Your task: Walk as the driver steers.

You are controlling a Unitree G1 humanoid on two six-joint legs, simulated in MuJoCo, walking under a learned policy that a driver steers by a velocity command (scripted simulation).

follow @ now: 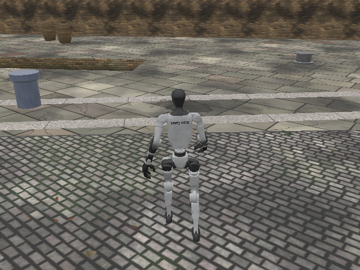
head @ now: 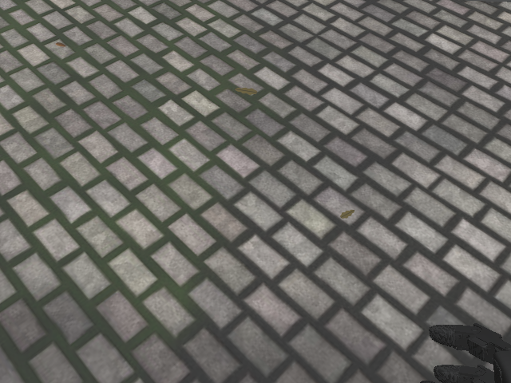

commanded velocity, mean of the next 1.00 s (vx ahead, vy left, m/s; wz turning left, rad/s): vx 0.50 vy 0.00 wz -0.36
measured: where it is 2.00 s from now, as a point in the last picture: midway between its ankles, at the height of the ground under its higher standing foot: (362, 265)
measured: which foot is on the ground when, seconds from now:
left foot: down 0.00-0.56, up 0.58-1.00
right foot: down 0.00-0.00, up 0.02-0.52, down 0.54-1.00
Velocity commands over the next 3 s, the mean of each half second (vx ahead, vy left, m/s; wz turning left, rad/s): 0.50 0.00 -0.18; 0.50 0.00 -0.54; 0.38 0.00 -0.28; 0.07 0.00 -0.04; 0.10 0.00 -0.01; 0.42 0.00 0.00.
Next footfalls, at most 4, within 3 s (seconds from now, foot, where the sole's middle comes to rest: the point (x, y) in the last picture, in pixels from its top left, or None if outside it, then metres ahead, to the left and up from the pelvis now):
0.54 right None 0.44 -0.14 -0.76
1.02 left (298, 282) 0.75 -0.02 -0.76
1.46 right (411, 274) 0.81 -0.35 -0.76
1.76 left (329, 239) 0.91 -0.11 -0.76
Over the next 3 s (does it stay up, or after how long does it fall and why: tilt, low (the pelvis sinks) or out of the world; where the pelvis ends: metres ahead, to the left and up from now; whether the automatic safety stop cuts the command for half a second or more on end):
stays up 1.07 -0.35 -0.01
